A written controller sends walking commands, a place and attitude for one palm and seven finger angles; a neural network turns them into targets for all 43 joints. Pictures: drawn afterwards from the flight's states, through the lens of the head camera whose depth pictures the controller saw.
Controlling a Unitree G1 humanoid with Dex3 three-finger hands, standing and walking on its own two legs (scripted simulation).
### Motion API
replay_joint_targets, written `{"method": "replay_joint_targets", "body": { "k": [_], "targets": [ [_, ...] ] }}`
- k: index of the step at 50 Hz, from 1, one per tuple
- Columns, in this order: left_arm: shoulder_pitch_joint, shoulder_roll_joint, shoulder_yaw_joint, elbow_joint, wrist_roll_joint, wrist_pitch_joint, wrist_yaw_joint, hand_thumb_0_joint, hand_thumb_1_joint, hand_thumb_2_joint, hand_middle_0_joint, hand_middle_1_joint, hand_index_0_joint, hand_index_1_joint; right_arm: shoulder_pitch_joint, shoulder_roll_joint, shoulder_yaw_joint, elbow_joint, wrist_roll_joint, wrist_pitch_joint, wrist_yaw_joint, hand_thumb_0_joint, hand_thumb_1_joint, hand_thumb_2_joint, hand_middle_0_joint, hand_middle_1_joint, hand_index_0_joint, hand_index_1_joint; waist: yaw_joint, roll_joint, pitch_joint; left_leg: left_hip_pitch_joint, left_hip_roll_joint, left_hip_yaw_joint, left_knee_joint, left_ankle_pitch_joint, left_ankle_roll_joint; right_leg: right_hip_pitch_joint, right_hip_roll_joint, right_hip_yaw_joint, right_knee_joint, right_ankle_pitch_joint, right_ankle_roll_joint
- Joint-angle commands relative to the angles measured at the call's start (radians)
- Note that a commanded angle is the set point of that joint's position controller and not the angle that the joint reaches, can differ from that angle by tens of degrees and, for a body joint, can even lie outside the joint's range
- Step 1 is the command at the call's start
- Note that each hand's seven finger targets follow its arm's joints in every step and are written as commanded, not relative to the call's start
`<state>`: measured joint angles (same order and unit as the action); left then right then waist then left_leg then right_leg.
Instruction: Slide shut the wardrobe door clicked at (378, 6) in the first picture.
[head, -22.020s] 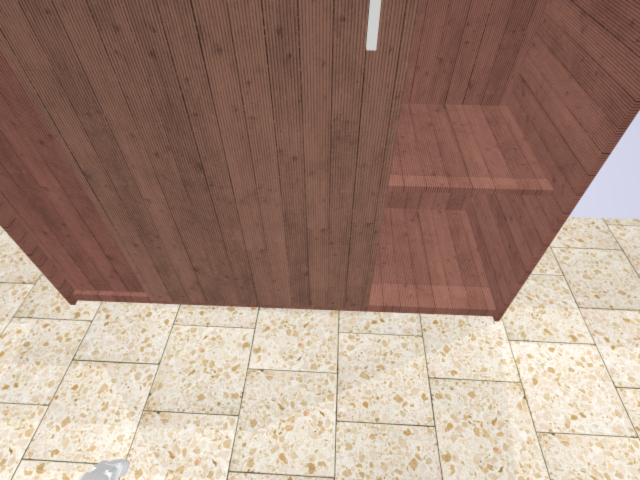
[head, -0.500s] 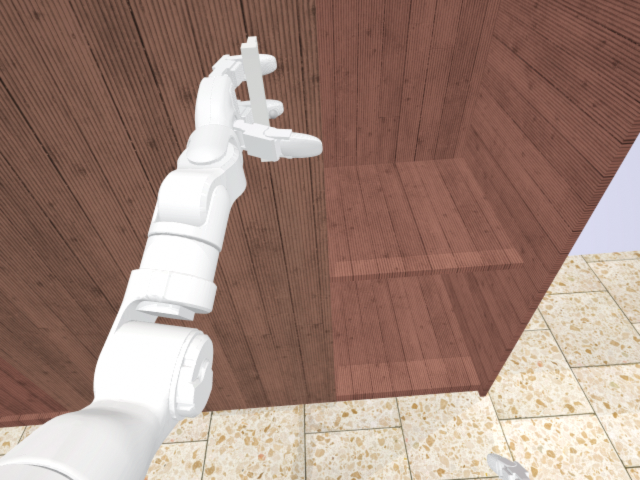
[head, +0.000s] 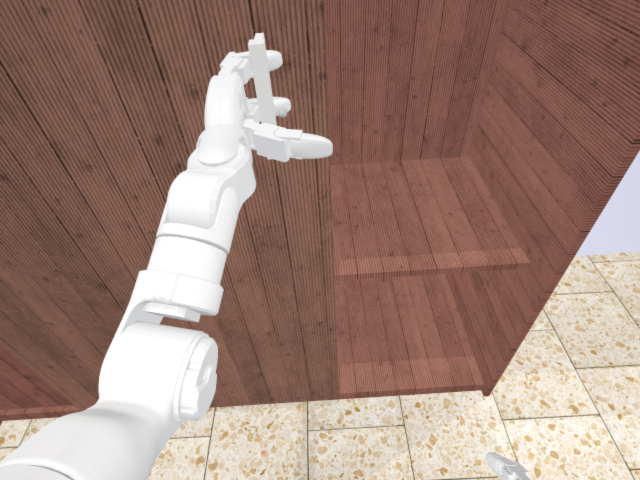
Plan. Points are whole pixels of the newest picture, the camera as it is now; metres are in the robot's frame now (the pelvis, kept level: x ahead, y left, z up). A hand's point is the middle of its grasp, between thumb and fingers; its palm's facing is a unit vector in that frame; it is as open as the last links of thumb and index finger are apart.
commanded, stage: slide the fingers in behind the handle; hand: left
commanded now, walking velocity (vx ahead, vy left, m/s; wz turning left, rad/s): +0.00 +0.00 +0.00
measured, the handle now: (266, 98) +0.50 +0.07 +0.26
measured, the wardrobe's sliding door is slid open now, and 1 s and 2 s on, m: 0.46 0.46 0.46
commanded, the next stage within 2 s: grip the handle and tug to test in 0.22 s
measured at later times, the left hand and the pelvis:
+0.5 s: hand (280, 111) +0.44 +0.05 +0.28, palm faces +0.04 -1.00 +0.02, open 13.6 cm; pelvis +0.00 +0.00 +0.00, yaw +0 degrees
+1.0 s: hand (282, 109) +0.45 +0.05 +0.28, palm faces +0.06 -1.00 +0.00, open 6.0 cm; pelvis +0.00 +0.00 +0.00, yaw +0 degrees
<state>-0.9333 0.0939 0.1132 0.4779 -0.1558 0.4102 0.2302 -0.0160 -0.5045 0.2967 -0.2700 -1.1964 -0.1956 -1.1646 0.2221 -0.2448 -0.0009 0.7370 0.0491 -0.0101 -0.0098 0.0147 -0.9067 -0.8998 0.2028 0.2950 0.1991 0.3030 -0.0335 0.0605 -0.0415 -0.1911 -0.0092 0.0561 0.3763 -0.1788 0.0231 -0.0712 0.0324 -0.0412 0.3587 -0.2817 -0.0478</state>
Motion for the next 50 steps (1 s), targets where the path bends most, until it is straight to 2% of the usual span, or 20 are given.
{"method": "replay_joint_targets", "body": {
  "k": [1, 5, 6, 8, 9, 11, 16, 21, 25, 27, 29, 30, 35, 36, 38, 40, 43, 44, 46, 50],
  "targets": [
    [-0.538, 0.082, -0.01, -0.271, -0.003, -0.08, -0.021, 0.0, -0.5, 0.3, -0.3, -1.2, -0.3, -1.2, -0.107, -0.109, -0.031, -0.144, -0.003, -0.044, -0.002, 0.0, -0.9, -0.9, 0.2, 0.3, 0.2, 0.3, -0.004, -0.141, -0.339, 0.27, 0.006, -0.051, 0.04, 0.383, 0.032, -0.027, -0.011, 0.031, -0.011, 0.546, 0.032],
    [-0.53, 0.095, 0.004, -0.26, -0.004, -0.068, -0.016, 0.0, -0.5, 0.3, -0.3, -1.2, -0.3, -1.2, -0.114, -0.11, -0.028, -0.144, -0.002, -0.037, -0.003, 0.0, -0.9, -0.9, 0.2, 0.3, 0.2, 0.3, -0.002, -0.132, -0.319, 0.254, 0.005, -0.046, 0.039, 0.366, 0.032, -0.031, -0.014, 0.035, -0.018, 0.534, 0.034],
    [-0.547, 0.103, 0.009, -0.256, -0.003, -0.064, -0.014, 0.0, -0.5, 0.3, -0.3, -1.2, -0.3, -1.2, -0.106, -0.111, -0.028, -0.14, -0.004, -0.035, -0.005, 0.0, -0.9, -0.9, 0.2, 0.3, 0.2, 0.3, -0.004, -0.152, -0.321, 0.248, 0.004, -0.048, 0.038, 0.362, 0.033, -0.028, -0.014, 0.034, -0.016, 0.537, 0.036],
    [-0.551, 0.108, 0.015, -0.256, 0.0, -0.059, -0.015, 0.0, -0.5, 0.3, -0.3, -1.2, -0.3, -1.2, -0.109, -0.109, -0.028, -0.141, -0.004, -0.034, -0.007, 0.0, -0.9, -0.9, 0.2, 0.3, 0.2, 0.3, -0.004, -0.125, -0.323, 0.252, 0.004, -0.044, 0.039, 0.359, 0.033, -0.033, -0.018, 0.038, -0.017, 0.537, 0.036],
    [-0.525, 0.122, 0.023, -0.24, 0.002, -0.056, -0.012, 0.0, -0.5, 0.3, -0.3, -1.2, -0.3, -1.2, -0.108, -0.111, -0.027, -0.137, -0.005, -0.027, -0.006, 0.0, -0.9, -0.9, 0.2, 0.3, 0.2, 0.3, 0.004, -0.138, -0.317, 0.239, 0.002, -0.044, 0.037, 0.356, 0.033, -0.016, -0.019, 0.037, -0.02, 0.531, 0.035],
    [-0.541, 0.13, 0.037, -0.228, 0.0, -0.053, -0.012, 0.0, -0.5, 0.3, -0.3, -1.2, -0.3, -1.2, -0.105, -0.111, -0.026, -0.136, -0.006, -0.026, -0.01, 0.0, -0.9, -0.9, 0.2, 0.3, 0.2, 0.3, -0.003, -0.161, -0.31, 0.227, 0.003, -0.042, 0.034, 0.341, 0.035, -0.022, -0.02, 0.039, -0.022, 0.534, 0.04],
    [-0.521, 0.162, 0.064, -0.246, 0.0, -0.057, -0.017, 0.0, -0.5, 0.3, -0.3, -1.2, -0.3, -1.2, -0.111, -0.111, -0.024, -0.144, -0.008, -0.018, -0.014, 0.0, -0.9, -0.9, 0.2, 0.3, 0.2, 0.3, 0.009, -0.153, -0.336, 0.225, 0.001, -0.038, 0.034, 0.366, 0.035, 0.012, -0.025, 0.041, -0.015, 0.573, 0.039],
    [-0.54, 0.12, 0.028, -0.215, 0.005, -0.055, -0.011, 0.0, -0.267, 0.4, -0.325, -1.233, -0.325, -1.233, -0.106, -0.109, -0.025, -0.14, -0.004, -0.018, -0.013, 0.0, -0.9, -0.9, 0.2, 0.3, 0.2, 0.3, -0.005, -0.141, -0.282, 0.228, 0.008, -0.043, 0.027, 0.327, 0.033, -0.038, -0.018, 0.037, -0.028, 0.494, 0.035],
    [-0.55, 0.106, 0.011, -0.23, 0.009, -0.059, -0.007, 0.0, -0.08, 0.48, -0.345, -1.26, -0.345, -1.26, -0.103, -0.108, -0.027, -0.141, -0.003, -0.023, -0.012, 0.0, -0.9, -0.9, 0.2, 0.3, 0.2, 0.3, -0.006, -0.106, -0.308, 0.253, 0.01, -0.046, 0.029, 0.335, 0.032, -0.048, -0.016, 0.04, -0.029, 0.478, 0.031],
    [-0.568, 0.097, 0.005, -0.225, 0.007, -0.061, -0.004, 0.0, 0.013, 0.52, -0.355, -1.273, -0.355, -1.273, -0.095, -0.109, -0.029, -0.136, -0.004, -0.028, -0.012, 0.0, -0.9, -0.9, 0.2, 0.3, 0.2, 0.3, -0.013, -0.129, -0.311, 0.257, 0.011, -0.049, 0.031, 0.334, 0.033, -0.055, -0.014, 0.038, -0.029, 0.475, 0.033],
    [-0.531, 0.123, 0.026, -0.209, 0.003, -0.061, -0.008, 0.0, 0.107, 0.56, -0.365, -1.287, -0.365, -1.287, -0.095, -0.114, -0.031, -0.135, -0.007, -0.025, -0.013, 0.0, -0.9, -0.9, 0.2, 0.3, 0.2, 0.3, 0.0, -0.159, -0.317, 0.239, 0.01, -0.048, 0.027, 0.34, 0.033, -0.022, -0.015, 0.036, -0.029, 0.486, 0.032],
    [-0.552, 0.128, 0.033, -0.222, 0.001, -0.065, -0.01, 0.0, 0.153, 0.58, -0.37, -1.293, -0.37, -1.293, -0.093, -0.114, -0.03, -0.134, -0.008, -0.028, -0.014, 0.0, -0.9, -0.9, 0.2, 0.3, 0.2, 0.3, -0.004, -0.149, -0.329, 0.244, 0.009, -0.045, 0.027, 0.345, 0.035, -0.025, -0.018, 0.042, -0.028, 0.505, 0.035],
    [-0.589, 0.107, 0.011, -0.169, 0.01, -0.063, -0.008, 0.0, 0.387, 0.68, -0.395, -1.327, -0.395, -1.327, -0.078, -0.115, -0.029, -0.121, -0.005, -0.032, -0.014, 0.0, -0.9, -0.9, 0.2, 0.3, 0.2, 0.3, -0.018, -0.14, -0.281, 0.231, 0.012, -0.05, 0.021, 0.294, 0.033, -0.068, -0.014, 0.037, -0.038, 0.436, 0.033],
    [-0.602, 0.083, -0.008, -0.171, 0.013, -0.065, -0.007, 0.0, 0.433, 0.7, -0.4, -1.333, -0.4, -1.333, -0.08, -0.11, -0.03, -0.121, -0.004, -0.036, -0.014, 0.0, -0.9, -0.9, 0.2, 0.3, 0.2, 0.3, -0.021, -0.109, -0.282, 0.243, 0.012, -0.05, 0.024, 0.289, 0.032, -0.085, -0.013, 0.039, -0.037, 0.423, 0.032],
    [-0.597, 0.104, 0.014, -0.171, 0.008, -0.068, -0.004, 0.0, 0.527, 0.74, -0.41, -1.347, -0.41, -1.347, -0.071, -0.112, -0.031, -0.122, -0.008, -0.042, -0.014, 0.0, -0.9, -0.9, 0.2, 0.3, 0.2, 0.3, -0.015, -0.143, -0.313, 0.246, 0.012, -0.053, 0.025, 0.309, 0.032, -0.065, -0.011, 0.036, -0.032, 0.439, 0.032],
    [-0.586, 0.125, 0.032, -0.18, 0.003, -0.077, -0.006, 0.0, 0.62, 0.78, -0.42, -1.36, -0.42, -1.36, -0.073, -0.115, -0.03, -0.124, -0.009, -0.041, -0.015, 0.0, -0.9, -0.9, 0.2, 0.3, 0.2, 0.3, -0.007, -0.142, -0.33, 0.241, 0.01, -0.051, 0.022, 0.32, 0.033, -0.04, -0.015, 0.039, -0.032, 0.457, 0.032],
    [-0.588, 0.111, 0.023, -0.153, 0.002, -0.078, -0.012, 0.0, 0.76, 0.84, -0.435, -1.38, -0.435, -1.38, -0.071, -0.113, -0.029, -0.121, -0.007, -0.044, -0.016, 0.0, -0.9, -0.9, 0.2, 0.3, 0.2, 0.3, -0.014, -0.167, -0.3, 0.228, 0.009, -0.047, 0.023, 0.302, 0.035, -0.051, -0.013, 0.039, -0.036, 0.46, 0.037],
    [-0.571, 0.129, 0.034, -0.137, 0.005, -0.08, -0.01, 0.0, 0.807, 0.86, -0.44, -1.387, -0.44, -1.387, -0.068, -0.117, -0.03, -0.117, -0.008, -0.039, -0.016, 0.0, -0.9, -0.9, 0.2, 0.3, 0.2, 0.3, -0.006, -0.165, -0.292, 0.216, 0.01, -0.046, 0.016, 0.293, 0.033, -0.039, -0.016, 0.037, -0.039, 0.442, 0.034],
    [-0.591, 0.094, 0.007, -0.168, 0.009, -0.086, -0.011, 0.0, 0.9, 0.9, -0.45, -1.4, -0.45, -1.4, -0.073, -0.11, -0.029, -0.125, -0.006, -0.048, -0.015, 0.0, -0.9, -0.9, 0.2, 0.3, 0.2, 0.3, -0.013, -0.119, -0.305, 0.242, 0.01, -0.047, 0.022, 0.302, 0.034, -0.064, -0.014, 0.041, -0.036, 0.444, 0.033],
    [-0.599, 0.086, 0.001, -0.146, 0.012, -0.083, -0.004, 0.0, 0.9, 0.9, -0.45, -1.4, -0.45, -1.4, -0.06, -0.112, -0.03, -0.119, -0.007, -0.048, -0.012, 0.0, -0.9, -0.9, 0.2, 0.3, 0.2, 0.3, -0.017, -0.126, -0.295, 0.244, 0.012, -0.053, 0.025, 0.308, 0.032, -0.076, -0.01, 0.035, -0.034, 0.439, 0.031]
  ]
}}
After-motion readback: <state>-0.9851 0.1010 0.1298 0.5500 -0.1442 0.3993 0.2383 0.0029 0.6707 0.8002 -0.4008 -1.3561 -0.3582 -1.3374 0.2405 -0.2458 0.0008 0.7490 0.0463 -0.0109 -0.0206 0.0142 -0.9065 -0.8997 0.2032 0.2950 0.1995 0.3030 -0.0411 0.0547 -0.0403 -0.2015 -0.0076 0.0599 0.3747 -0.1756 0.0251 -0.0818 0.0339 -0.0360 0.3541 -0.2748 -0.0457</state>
